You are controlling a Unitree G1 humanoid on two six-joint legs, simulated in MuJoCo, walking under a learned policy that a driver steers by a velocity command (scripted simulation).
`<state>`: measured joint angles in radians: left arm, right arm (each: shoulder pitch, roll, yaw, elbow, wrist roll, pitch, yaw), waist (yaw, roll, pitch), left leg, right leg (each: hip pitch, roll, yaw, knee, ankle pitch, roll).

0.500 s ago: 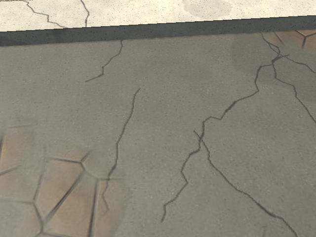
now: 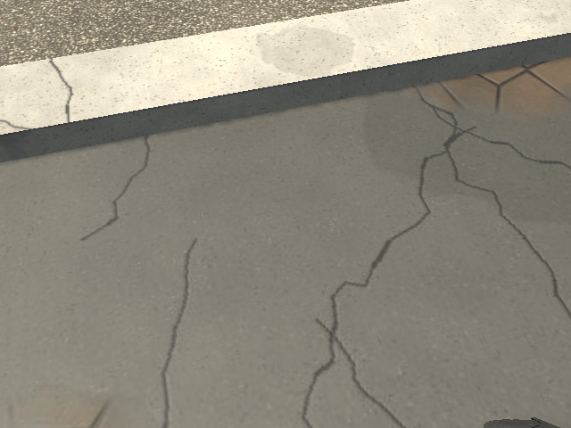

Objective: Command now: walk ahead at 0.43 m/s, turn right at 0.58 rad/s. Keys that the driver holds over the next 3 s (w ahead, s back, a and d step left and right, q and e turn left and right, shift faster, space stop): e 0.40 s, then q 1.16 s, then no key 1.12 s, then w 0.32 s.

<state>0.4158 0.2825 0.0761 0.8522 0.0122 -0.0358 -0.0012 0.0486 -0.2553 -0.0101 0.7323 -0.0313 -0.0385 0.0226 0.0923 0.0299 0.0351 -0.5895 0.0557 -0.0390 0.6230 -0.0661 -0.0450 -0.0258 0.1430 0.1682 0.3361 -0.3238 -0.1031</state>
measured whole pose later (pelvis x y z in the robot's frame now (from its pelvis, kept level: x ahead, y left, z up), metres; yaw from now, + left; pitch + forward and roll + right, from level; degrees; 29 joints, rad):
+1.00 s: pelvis +0.12 +0.03 -0.01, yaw -4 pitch -1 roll -1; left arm 0.15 0.28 0.06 0.79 0.02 0.06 0.03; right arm 0.27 -0.26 -0.06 0.78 -0.02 0.04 0.02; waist -0.02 -0.04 0.06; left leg -0.25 -0.03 0.03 0.60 -0.34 0.07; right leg -0.39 -0.04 -0.10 0.81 -0.46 0.01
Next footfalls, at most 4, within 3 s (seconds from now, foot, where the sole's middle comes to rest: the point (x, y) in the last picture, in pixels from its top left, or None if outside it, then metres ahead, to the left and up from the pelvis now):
0.06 left None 0.21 0.13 -0.77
0.52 right None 0.18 -0.10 -0.77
0.94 left None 0.16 0.11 -0.77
1.50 right None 0.19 -0.08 -0.77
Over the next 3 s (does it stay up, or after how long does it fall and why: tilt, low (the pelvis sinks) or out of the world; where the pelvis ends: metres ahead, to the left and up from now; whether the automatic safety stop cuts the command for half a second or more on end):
stays up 0.18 0.01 0.00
